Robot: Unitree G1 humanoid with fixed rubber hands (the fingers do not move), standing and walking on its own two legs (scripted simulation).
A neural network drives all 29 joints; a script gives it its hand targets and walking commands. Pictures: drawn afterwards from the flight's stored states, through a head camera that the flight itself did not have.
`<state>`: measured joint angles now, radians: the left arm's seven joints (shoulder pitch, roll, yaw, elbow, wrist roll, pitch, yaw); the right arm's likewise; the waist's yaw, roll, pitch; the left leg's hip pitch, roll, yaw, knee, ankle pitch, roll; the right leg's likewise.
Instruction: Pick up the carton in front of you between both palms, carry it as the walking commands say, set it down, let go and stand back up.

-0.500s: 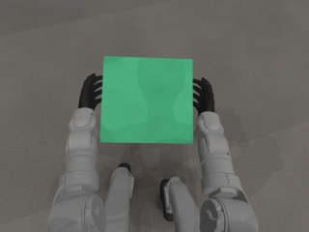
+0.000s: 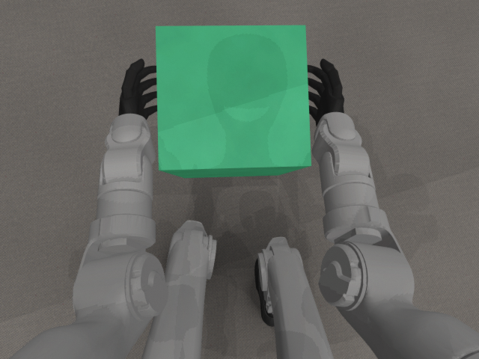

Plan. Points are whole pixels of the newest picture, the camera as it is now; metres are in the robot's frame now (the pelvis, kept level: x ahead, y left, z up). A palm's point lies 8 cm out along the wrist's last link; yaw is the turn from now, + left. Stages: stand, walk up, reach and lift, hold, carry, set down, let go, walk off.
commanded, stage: set down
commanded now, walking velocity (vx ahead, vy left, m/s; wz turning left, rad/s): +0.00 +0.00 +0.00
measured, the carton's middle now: (231, 118) +0.48 +0.06 -0.17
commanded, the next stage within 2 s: none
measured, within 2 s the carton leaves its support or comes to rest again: rests again in 1.30 s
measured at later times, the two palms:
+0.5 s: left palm (146, 127) +0.47 +0.23 -0.25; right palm (290, 121) +0.52 -0.07 -0.24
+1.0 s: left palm (153, 132) +0.47 +0.23 -0.31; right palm (283, 126) +0.53 -0.07 -0.32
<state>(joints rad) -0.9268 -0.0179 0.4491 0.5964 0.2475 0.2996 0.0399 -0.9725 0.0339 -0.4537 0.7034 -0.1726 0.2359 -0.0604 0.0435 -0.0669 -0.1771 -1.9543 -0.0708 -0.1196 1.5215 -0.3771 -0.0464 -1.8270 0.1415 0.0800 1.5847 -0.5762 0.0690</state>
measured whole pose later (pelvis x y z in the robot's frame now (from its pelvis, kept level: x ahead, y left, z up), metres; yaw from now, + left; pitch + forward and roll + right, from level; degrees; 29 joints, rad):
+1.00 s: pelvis -0.02 -0.02 -0.15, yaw -2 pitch +44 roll +0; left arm -1.26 0.18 0.51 0.85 0.12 0.23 0.01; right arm -1.41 -0.15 -0.19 1.01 -0.04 0.20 -0.18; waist 0.14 -0.07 0.19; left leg -2.32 -0.02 -0.09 2.03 -0.48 -0.09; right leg -2.24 0.23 0.07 2.13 -0.67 0.07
